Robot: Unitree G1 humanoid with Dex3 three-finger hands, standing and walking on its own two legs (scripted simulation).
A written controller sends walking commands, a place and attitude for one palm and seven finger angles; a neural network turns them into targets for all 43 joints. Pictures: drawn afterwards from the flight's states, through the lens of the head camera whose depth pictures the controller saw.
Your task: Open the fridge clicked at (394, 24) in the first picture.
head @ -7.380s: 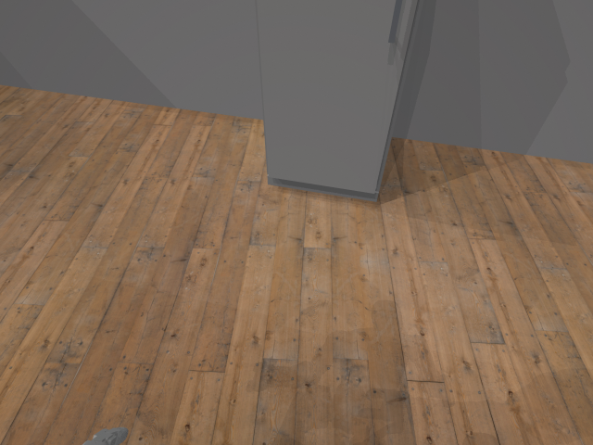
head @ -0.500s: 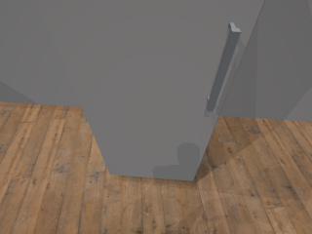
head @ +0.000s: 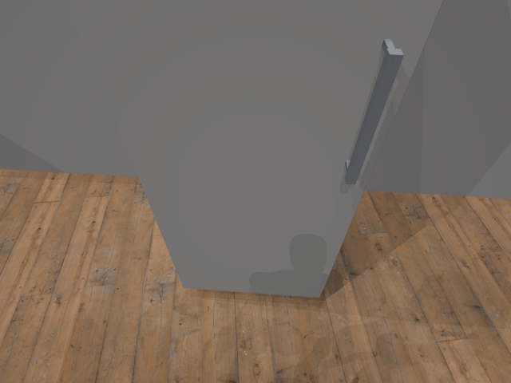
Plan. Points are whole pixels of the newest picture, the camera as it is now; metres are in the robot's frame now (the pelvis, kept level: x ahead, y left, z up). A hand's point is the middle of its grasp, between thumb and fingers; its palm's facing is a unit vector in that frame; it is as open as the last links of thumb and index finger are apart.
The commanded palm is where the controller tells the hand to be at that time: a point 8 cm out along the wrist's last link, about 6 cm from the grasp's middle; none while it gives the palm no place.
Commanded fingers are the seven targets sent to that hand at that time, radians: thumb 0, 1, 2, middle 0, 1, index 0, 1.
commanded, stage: look again from close up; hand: right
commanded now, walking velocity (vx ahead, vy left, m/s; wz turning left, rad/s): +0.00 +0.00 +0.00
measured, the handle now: (366, 121) +0.51 -0.16 +0.15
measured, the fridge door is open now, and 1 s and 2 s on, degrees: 0 0 0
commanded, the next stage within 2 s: raise the hand to about handle height in 0.08 s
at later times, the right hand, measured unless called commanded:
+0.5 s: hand (384, 363) +0.17 -0.16 +0.00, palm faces +0.00 +1.00 -0.04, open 8.1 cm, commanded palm +0.11 -0.23 -0.02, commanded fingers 0.00 -0.50 -0.73 0.23 0.56 0.23 0.56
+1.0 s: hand (438, 347) +0.18 -0.22 +0.04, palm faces +0.06 +1.00 -0.06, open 11.0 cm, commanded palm +0.14 -0.27 +0.05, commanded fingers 0.00 0.08 -0.48 0.27 0.93 0.27 0.93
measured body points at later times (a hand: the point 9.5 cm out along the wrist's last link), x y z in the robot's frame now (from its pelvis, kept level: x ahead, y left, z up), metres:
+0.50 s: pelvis -0.04 +0.02 -0.05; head -0.03 +0.02 +0.40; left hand +0.17 +0.28 -0.10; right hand +0.16 -0.22 +0.00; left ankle -0.03 +0.13 -0.74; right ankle -0.01 -0.11 -0.74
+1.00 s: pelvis -0.04 +0.01 -0.04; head -0.02 +0.02 +0.41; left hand +0.11 +0.24 -0.12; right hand +0.17 -0.27 +0.05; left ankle -0.03 +0.13 -0.74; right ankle -0.01 -0.11 -0.74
